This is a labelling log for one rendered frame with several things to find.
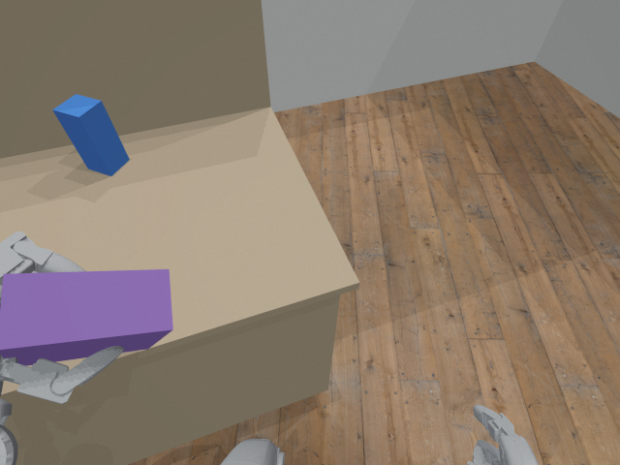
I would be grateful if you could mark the sponge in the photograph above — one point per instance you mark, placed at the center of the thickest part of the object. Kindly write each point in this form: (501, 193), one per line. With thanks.
(68, 315)

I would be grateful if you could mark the robot left hand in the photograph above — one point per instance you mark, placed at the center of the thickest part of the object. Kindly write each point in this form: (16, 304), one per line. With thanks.
(46, 379)

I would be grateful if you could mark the robot right hand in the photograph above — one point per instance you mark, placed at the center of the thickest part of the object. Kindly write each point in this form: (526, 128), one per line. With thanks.
(513, 449)

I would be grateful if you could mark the table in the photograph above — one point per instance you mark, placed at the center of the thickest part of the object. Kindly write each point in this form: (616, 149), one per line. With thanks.
(213, 192)

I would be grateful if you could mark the left robot thigh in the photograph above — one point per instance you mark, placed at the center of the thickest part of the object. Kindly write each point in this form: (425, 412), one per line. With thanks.
(255, 452)

